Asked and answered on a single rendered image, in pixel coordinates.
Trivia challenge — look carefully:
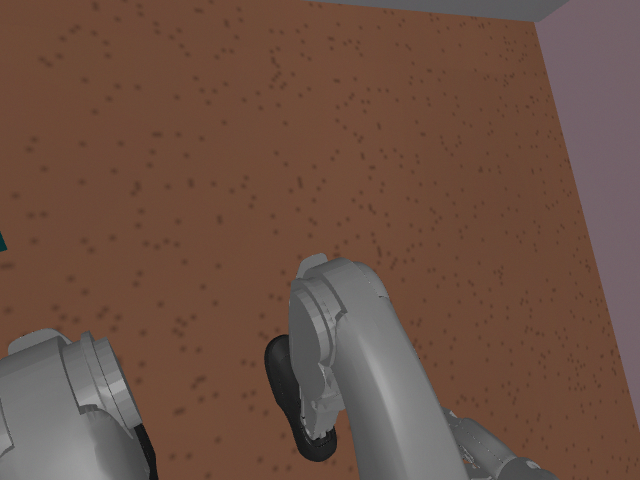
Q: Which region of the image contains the right robot foot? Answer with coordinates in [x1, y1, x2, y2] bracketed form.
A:
[264, 334, 337, 462]

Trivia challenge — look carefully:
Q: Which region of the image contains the right robot arm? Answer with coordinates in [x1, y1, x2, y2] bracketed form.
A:
[497, 457, 559, 480]

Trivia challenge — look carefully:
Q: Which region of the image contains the right robot hand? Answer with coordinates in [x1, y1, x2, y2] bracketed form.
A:
[441, 406, 518, 480]

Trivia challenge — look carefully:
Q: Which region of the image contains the left robot foot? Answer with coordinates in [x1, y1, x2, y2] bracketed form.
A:
[134, 423, 159, 480]

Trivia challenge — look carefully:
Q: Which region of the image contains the small box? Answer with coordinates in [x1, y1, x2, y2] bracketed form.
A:
[0, 232, 8, 252]

